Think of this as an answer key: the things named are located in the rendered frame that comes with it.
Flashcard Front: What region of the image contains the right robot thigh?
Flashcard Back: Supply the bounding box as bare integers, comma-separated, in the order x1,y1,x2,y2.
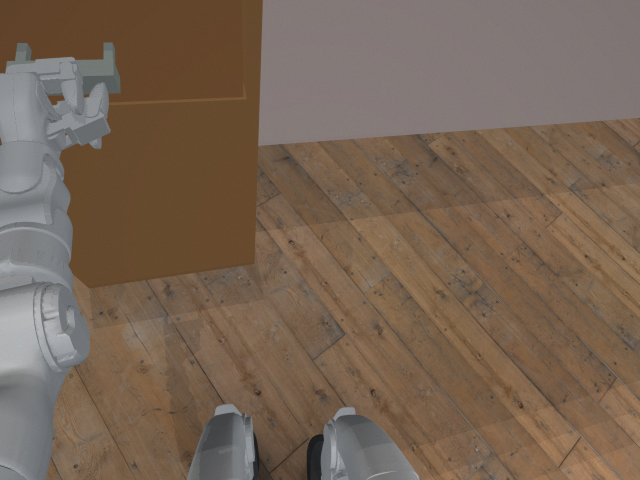
323,415,419,480

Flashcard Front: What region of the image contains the left robot forearm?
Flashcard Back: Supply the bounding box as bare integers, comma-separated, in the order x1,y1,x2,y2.
0,141,73,294

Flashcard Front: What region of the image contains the handle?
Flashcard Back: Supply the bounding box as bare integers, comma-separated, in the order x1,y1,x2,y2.
5,42,120,96

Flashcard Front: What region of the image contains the left robot upper arm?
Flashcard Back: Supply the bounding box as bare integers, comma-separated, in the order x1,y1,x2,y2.
0,281,90,480

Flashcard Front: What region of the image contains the left robot thigh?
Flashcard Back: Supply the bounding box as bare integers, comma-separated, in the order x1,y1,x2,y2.
187,412,255,480

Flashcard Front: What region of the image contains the left robot hand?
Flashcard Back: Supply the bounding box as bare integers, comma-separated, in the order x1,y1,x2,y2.
0,57,111,159

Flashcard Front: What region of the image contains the robot thigh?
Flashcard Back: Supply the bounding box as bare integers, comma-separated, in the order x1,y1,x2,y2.
187,412,255,480
323,415,419,480

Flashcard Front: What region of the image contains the cabinet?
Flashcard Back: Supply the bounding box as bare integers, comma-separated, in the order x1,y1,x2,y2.
0,0,263,289

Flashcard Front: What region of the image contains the drawer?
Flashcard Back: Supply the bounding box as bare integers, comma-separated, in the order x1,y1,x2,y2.
0,0,243,105

